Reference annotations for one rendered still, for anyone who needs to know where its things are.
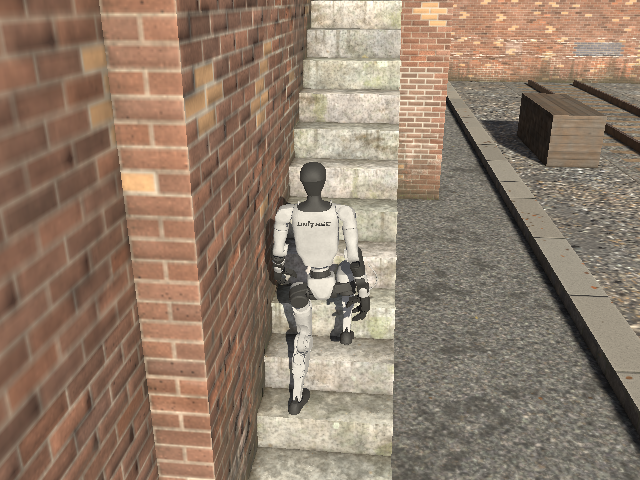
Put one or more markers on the right robot hand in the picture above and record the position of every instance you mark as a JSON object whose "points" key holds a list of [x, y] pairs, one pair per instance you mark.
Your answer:
{"points": [[364, 306]]}

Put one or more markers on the left robot hand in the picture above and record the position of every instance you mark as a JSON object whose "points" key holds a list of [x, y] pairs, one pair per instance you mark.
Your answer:
{"points": [[287, 271]]}

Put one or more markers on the left robot forearm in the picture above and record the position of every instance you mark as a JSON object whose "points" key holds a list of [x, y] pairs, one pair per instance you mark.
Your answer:
{"points": [[278, 262]]}

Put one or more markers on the left robot thigh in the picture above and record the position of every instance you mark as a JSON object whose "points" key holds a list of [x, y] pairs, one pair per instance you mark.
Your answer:
{"points": [[302, 312]]}

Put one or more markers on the right robot upper arm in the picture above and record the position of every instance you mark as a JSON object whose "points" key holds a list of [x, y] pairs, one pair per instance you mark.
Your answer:
{"points": [[348, 215]]}

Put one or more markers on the right robot forearm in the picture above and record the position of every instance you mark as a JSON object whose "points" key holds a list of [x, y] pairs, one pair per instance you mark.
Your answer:
{"points": [[360, 277]]}

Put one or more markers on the robot right shin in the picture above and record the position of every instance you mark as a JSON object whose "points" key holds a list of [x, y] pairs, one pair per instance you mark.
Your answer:
{"points": [[347, 312]]}

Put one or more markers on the left robot upper arm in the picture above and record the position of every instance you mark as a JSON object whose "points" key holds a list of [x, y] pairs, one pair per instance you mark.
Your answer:
{"points": [[281, 226]]}

